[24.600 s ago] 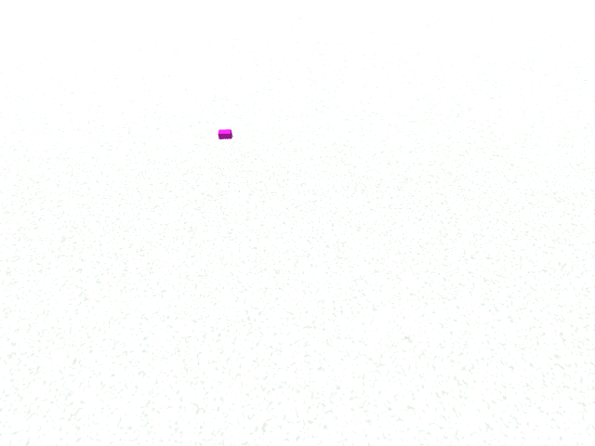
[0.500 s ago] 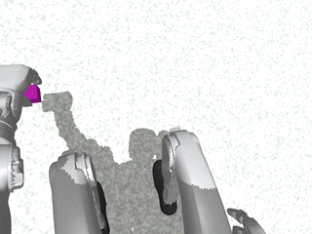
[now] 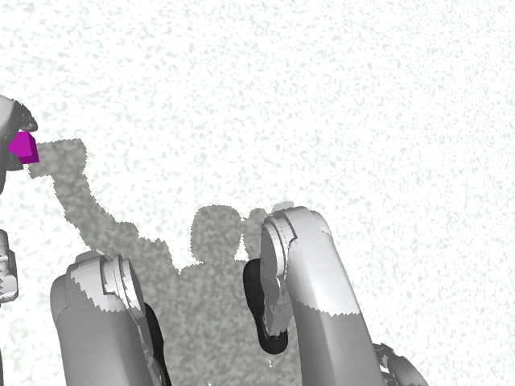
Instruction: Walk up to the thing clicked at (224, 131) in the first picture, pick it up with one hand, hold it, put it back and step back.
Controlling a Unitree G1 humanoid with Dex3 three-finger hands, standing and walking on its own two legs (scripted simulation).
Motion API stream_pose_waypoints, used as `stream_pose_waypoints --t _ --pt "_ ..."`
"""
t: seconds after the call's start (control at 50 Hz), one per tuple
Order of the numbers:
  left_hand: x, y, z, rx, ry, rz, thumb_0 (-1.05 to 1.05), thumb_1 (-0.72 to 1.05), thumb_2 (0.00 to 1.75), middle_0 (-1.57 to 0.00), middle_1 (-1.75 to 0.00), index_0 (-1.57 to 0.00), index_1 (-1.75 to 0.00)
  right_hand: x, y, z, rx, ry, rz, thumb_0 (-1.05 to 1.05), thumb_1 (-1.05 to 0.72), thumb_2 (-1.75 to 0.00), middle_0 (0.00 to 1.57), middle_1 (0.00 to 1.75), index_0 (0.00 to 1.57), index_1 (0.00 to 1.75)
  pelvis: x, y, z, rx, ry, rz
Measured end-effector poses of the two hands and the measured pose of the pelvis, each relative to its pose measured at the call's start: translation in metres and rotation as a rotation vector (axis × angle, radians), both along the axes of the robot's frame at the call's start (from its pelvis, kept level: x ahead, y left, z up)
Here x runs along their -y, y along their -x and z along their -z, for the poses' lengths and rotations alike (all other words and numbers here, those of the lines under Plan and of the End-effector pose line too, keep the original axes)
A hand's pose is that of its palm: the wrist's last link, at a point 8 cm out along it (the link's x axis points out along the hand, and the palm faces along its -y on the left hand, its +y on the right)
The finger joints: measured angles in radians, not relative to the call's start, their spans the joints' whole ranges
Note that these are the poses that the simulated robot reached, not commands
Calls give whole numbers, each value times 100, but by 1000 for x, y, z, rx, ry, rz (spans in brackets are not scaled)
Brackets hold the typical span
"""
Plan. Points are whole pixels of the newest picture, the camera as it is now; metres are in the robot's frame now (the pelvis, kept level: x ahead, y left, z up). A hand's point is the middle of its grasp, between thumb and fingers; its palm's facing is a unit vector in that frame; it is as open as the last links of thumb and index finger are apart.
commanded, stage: lower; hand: left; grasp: from above
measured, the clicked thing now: (8, 150) +0.50 +0.28 -0.21
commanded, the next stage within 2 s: rest in 0.36 s
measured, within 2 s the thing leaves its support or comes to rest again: rests again in 1.44 s
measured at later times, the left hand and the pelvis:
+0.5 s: hand (17, 154) +0.50 +0.27 -0.22, palm faces -0.46 -0.05 -0.89, open 7.0 cm; pelvis +0.00 +0.00 -0.03, yaw -2 degrees
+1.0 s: hand (29, 158) +0.50 +0.27 -0.26, palm faces -0.46 -0.07 -0.88, open 7.0 cm; pelvis +0.00 +0.00 -0.04, yaw -5 degrees
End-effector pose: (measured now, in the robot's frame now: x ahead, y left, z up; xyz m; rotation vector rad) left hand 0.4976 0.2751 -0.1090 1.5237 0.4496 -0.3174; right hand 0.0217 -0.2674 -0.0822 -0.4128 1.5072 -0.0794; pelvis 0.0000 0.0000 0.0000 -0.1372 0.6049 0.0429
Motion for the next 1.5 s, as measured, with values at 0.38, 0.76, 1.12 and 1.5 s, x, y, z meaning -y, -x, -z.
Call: stream_pose_waypoints --t 0.38,0.76,1.12,1.5 --pt "0 -4 40 0 20 14 -1 46 1 -107 -1 -107 -1 4 6 6 -27 26 -52 0 -91 -90 20 30 20 30 0 0 21 27 23 10" --pt "0 -8 74 -11 34 -10 0 48 1 -104 -5 -104 -2 -3 16 5 -62 27 -95 0 -91 -90 20 30 20 30 -2 -2 33 52 51 32" --pt "2 -11 95 6 39 -16 0 48 1 -101 -9 -103 -5 -10 18 -4 -66 28 -157 0 -91 -90 20 30 20 30 -5 -1 38 79 77 44" --pt "2 -11 107 -1 44 -20 0 49 0 -100 -12 -102 -7 -19 15 -7 -61 3 -191 0 -91 -90 20 30 20 30 -7 -1 38 87 93 52"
